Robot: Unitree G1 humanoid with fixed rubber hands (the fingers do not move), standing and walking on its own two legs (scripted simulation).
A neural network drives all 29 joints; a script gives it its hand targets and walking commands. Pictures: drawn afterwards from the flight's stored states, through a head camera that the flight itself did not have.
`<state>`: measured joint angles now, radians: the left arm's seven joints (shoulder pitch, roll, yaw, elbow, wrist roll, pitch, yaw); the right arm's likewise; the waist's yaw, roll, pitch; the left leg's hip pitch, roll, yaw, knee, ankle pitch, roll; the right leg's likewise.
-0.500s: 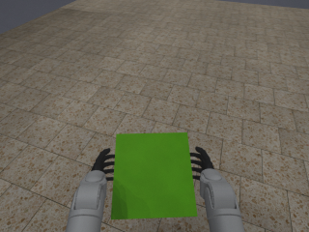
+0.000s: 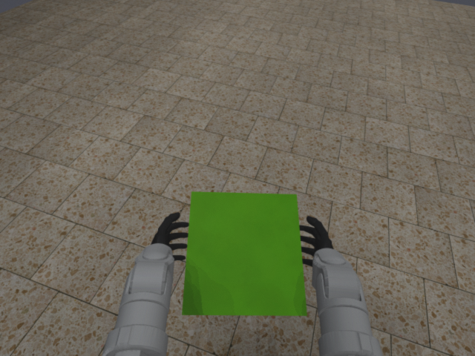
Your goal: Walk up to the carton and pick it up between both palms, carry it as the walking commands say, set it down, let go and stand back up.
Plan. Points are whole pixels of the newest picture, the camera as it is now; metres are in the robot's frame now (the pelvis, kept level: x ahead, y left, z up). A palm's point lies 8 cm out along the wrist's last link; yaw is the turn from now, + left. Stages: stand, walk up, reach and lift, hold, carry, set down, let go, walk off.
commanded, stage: set down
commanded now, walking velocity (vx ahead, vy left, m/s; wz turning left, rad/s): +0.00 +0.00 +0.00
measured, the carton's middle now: (240, 260) +0.33 -0.05 -0.10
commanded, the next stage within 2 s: none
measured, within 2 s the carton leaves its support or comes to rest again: neither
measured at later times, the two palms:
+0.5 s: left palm (167, 265) +0.32 +0.10 -0.09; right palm (305, 273) +0.28 -0.18 -0.09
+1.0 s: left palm (177, 255) +0.38 +0.09 -0.16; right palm (299, 265) +0.32 -0.19 -0.16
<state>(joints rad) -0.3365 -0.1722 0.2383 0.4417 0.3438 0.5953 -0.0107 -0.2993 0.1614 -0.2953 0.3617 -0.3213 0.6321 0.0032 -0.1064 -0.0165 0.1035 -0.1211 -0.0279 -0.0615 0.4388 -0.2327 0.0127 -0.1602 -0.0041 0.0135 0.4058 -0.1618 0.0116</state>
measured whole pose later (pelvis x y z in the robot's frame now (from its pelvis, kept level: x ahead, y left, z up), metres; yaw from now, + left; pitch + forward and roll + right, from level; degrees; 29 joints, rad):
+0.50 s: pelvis -0.03 +0.00 -0.04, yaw -1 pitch +14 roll +1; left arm -0.48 -0.21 0.36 0.55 0.36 0.26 0.07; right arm -0.42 0.20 -0.42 0.49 -0.33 0.28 -0.04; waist -0.07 0.00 0.05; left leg -0.71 -0.05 -0.03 0.74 -0.28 0.02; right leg -0.76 -0.01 0.05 0.71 -0.21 0.02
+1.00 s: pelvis -0.03 -0.01 -0.09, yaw -1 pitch +30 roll +1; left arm -0.66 -0.16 0.44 0.63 0.37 0.26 0.00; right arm -0.54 0.21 -0.47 0.48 -0.35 0.32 -0.06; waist -0.06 0.00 -0.13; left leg -1.15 -0.03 -0.05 1.02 -0.39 -0.01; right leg -1.21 0.03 0.04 0.98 -0.30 0.00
